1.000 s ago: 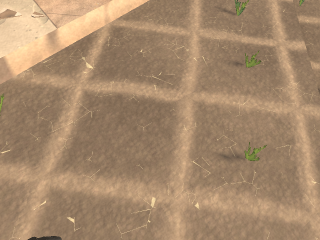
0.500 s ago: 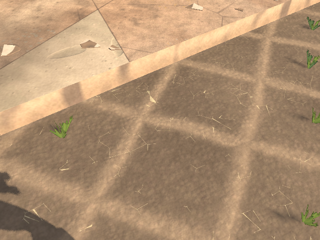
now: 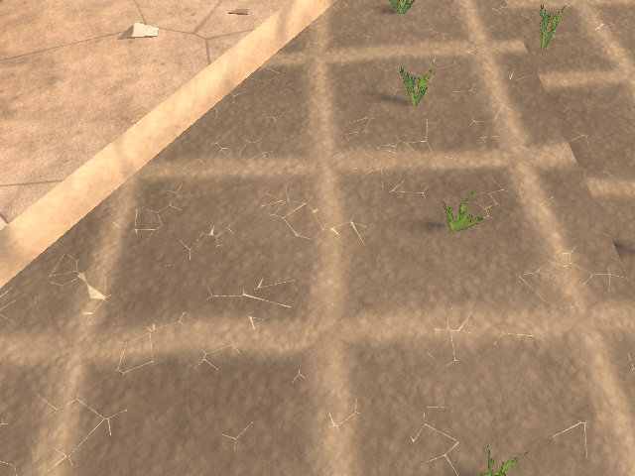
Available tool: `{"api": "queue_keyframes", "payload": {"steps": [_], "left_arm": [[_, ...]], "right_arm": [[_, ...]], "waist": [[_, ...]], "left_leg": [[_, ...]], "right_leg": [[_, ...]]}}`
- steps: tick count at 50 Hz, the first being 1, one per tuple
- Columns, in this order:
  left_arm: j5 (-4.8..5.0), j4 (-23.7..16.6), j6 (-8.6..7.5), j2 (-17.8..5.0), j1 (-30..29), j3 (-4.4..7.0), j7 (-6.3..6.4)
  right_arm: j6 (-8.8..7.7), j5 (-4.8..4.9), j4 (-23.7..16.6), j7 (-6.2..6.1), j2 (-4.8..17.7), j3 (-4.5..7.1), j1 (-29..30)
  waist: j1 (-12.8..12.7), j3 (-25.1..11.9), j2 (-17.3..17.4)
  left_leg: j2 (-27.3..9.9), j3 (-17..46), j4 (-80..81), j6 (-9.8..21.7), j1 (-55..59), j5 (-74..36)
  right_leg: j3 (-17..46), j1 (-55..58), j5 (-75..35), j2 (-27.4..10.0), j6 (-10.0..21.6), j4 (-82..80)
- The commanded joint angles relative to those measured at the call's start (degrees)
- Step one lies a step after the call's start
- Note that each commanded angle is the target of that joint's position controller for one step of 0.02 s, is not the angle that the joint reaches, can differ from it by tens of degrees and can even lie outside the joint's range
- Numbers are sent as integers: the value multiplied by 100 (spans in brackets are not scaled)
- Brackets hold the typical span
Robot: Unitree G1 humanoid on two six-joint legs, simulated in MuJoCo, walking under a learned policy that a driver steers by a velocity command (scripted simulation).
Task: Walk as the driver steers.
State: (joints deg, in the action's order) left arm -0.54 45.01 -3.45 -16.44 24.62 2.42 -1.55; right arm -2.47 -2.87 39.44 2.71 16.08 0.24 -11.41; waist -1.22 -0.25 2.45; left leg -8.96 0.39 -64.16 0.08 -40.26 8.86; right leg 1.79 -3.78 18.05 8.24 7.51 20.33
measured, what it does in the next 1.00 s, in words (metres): walks ahead, turning left: left foot, then right foot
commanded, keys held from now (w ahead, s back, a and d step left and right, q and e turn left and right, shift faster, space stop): w+q+shift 1.00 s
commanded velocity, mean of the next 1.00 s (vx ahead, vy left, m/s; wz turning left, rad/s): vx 0.99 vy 0.00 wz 0.75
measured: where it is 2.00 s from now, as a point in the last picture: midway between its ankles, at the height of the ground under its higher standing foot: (192, 211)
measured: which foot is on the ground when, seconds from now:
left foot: up 0.00-0.22, down 0.24-0.66, up 0.68-1.00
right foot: down 0.00-0.24, up 0.26-0.64, down 0.66-1.00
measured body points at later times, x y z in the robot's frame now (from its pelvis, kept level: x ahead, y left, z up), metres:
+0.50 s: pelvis +0.48 +0.03 +0.00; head +0.50 +0.04 +0.45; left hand +0.69 +0.28 -0.04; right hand +0.49 -0.25 -0.13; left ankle +0.39 +0.04 -0.74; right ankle +0.71 -0.11 -0.67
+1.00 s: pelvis +0.92 +0.16 -0.02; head +0.94 +0.19 +0.43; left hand +0.66 +0.30 -0.14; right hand +1.29 +0.22 -0.05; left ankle +1.00 +0.36 -0.68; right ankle +0.86 -0.04 -0.74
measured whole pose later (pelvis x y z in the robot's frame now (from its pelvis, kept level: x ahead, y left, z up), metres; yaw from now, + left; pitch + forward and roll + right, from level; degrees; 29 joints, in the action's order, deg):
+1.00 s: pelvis +0.92 +0.16 -0.02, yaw +47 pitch +2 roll -2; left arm -1.8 52.5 -6.3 -18.0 31.1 2.8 0.1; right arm -0.3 -1.7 33.8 5.7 19.2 1.3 4.3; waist -4.8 1.2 2.5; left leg -2.9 -6.2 -51.6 7.6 -46.3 1.3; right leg -15.8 10.7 22.8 0.3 -1.8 11.7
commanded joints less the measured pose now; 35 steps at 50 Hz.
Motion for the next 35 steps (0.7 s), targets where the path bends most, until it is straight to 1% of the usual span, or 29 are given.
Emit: {"api": "queue_keyframes", "payload": {"steps": [1,2,4,5,7,8,9,10,11,12,13,14,15,16,17,19,20,21,22,25,27,28,29,30,31,32,33,34,35], "left_arm": [[33,-150,-236,-800,306,168,-4],[17,-109,-271,-736,331,126,3],[-19,-11,-340,-713,321,69,61],[-37,48,-366,-755,261,53,92],[-78,29,-407,-993,-36,98,195],[-132,8,-376,-1120,-196,147,270],[-222,-26,-291,-1221,-379,200,341],[-300,-92,-180,-1307,-646,250,399],[-326,-200,-79,-1397,-1141,294,438],[-277,-260,-74,-1166,-1671,252,385],[-295,-693,-222,116,-1548,-101,225],[-73,-1038,-332,88,-694,-241,143],[-222,-913,-440,-482,-982,-232,107],[-275,-910,-462,-679,-1270,-206,76],[-384,-987,-392,-618,-1530,-238,103],[-467,-1051,-102,-452,-1540,-342,105],[-459,-1176,-33,-401,-1741,-386,96],[-413,-1325,-29,-396,-2090,-414,73],[-328,-1477,-41,-361,-2474,-441,49],[-157,-1699,-64,-111,-3133,-516,26],[-123,-1761,-91,-193,-3264,-481,55],[-123,-1790,-118,-239,-3284,-462,73],[-136,-1753,-146,-340,-3119,-415,105],[-135,-1637,-171,-561,-2731,-317,157],[-89,-1433,-206,-842,-1912,-177,227],[-105,-1120,-243,-1136,-640,-17,314],[-268,-877,-255,-1558,724,171,434],[-412,-932,-210,-1982,166,271,383],[-346,-1027,-128,-1430,-464,294,336]], "right_arm": [[26,137,-377,49,401,70,722],[1,175,-370,68,349,46,850],[-55,251,-421,120,247,-17,1139],[-69,271,-382,131,243,-26,1099],[-72,310,-138,124,419,16,589],[-33,308,45,87,587,67,177],[8,299,289,36,819,154,-544],[42,294,629,-14,1070,273,-1612],[71,294,1005,-68,1275,409,-2861],[108,310,1278,-146,1398,540,-3592],[165,253,1345,-179,1263,493,-2893],[149,184,936,-202,1367,519,-1920],[133,182,679,-218,971,510,-1514],[103,183,710,-217,751,461,-1313],[31,210,785,-213,732,432,-1280],[-147,224,842,-249,762,390,-1240],[-224,241,814,-224,860,416,-1209],[-261,250,793,-221,949,459,-1215],[-278,267,799,-222,937,479,-1289],[-276,379,886,-160,962,557,-1629],[-247,345,926,-153,1078,624,-1800],[-229,323,925,-181,1100,648,-1790],[-223,313,904,-212,1142,669,-1714],[-235,297,882,-231,1259,699,-1637],[-254,257,829,-218,1472,744,-1419],[-310,241,711,-198,1508,756,-982],[-384,223,504,-215,759,563,-793],[-363,556,103,-212,98,328,-1532],[-224,374,294,-283,619,331,-1202]], "waist": [[-167,779,-393],[-189,769,-380],[-223,830,-447],[-133,804,-473],[234,345,-741],[475,39,-906],[866,-338,-979],[1389,-742,-986],[2061,-919,-865],[2436,-671,-52],[1138,-158,1720],[452,-1271,1709],[508,-750,215],[246,-153,-731],[84,308,-1038],[-208,724,-980],[-202,833,-859],[-81,890,-748],[92,933,-578],[644,664,-234],[840,431,-28],[845,359,53],[750,198,85],[558,-139,104],[73,-676,138],[-675,-1250,105],[-1080,-2057,-697],[-248,-2799,-2749],[-275,-2013,-1791]], "left_leg": [[167,-551,697,116,-618,-738],[319,-648,1053,206,-501,-943],[599,-799,1986,391,-20,-1379],[776,-892,2337,510,252,-1570],[1145,-1013,2649,670,1001,-1825],[1357,-1083,2603,712,1394,-1658],[1603,-1151,2494,778,2015,-1341],[1801,-1123,2385,878,2960,-964],[1571,-726,2749,1146,3867,-767],[1284,-157,3219,1478,4674,-516],[647,1607,2429,1927,5565,-1596],[-336,4516,4204,2931,6088,1001],[-435,5007,5231,2658,5251,2570],[-299,4580,5401,2343,4139,2670],[-3,4004,5413,2143,3247,1949],[460,3138,5544,2029,1955,1413],[676,2782,5655,2004,1484,1082],[823,2512,5787,1986,1244,659],[924,2340,5834,1904,1141,223],[1104,2119,5591,1437,1797,-1139],[996,2190,5242,1315,2670,-2107],[950,2225,5015,1235,2992,-2425],[946,2258,4670,1109,3228,-2940],[938,2280,4082,976,3438,-3723],[961,2255,3084,860,3441,-4025],[1141,2147,1733,768,2765,-3487],[1396,1651,-166,826,1836,-675],[1819,963,-1644,604,209,2047],[1172,727,-1936,690,-560,1363]], "right_leg": [[381,-107,-2994,-1149,-60,-1386],[55,-5,-3654,-1058,-187,-1406],[-349,23,-4485,-1189,-345,-1774],[-543,206,-5152,-1264,-446,-1869],[-832,826,-7152,-1483,-652,-1532],[-923,1184,-8166,-1596,-746,-1115],[-992,1385,-9059,-1695,-822,-241],[-999,1259,-9570,-1746,-845,1113],[-1009,764,-9240,-1665,-839,3136],[-1135,-517,-5323,-757,-773,6090],[-405,-3566,1016,167,-881,8082],[653,-4531,1018,-41,-863,8361],[790,-4434,331,-457,-628,7598],[739,-4088,-92,-741,-569,6848],[633,-3801,-16,-912,-655,6372],[455,-3312,70,-1231,-904,5506],[267,-3070,-78,-1330,-994,4858],[94,-2879,-459,-1385,-1070,4177],[-13,-2708,-959,-1405,-1130,3515],[-244,-2233,-2455,-1147,-1077,1934],[-276,-2245,-2546,-946,-992,1433],[-229,-2146,-2442,-878,-954,1126],[-191,-1787,-2261,-754,-913,828],[-160,-1216,-1899,-603,-850,738],[-81,-315,-1436,-584,-781,756],[186,1082,-983,-975,-670,966],[1434,2446,1100,-2329,-531,1016],[4886,3321,2180,-3862,133,-259],[4900,2590,3342,-3531,256,-514]]}}
Velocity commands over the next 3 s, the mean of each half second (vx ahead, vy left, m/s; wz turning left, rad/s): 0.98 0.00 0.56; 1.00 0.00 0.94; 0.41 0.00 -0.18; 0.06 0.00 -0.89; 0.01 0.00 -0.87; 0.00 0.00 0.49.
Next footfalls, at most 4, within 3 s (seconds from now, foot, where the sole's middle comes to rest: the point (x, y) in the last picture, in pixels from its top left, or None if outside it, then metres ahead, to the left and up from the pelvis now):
0.24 left None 0.43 0.04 -0.77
0.66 right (360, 315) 0.89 -0.02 -0.77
1.08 left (200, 254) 1.09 0.41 -0.77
1.54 right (220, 192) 1.33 0.38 -0.77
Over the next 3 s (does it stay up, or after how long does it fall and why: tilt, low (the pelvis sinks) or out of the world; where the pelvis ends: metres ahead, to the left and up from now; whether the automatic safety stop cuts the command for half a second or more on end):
stays up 1.23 0.38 -0.01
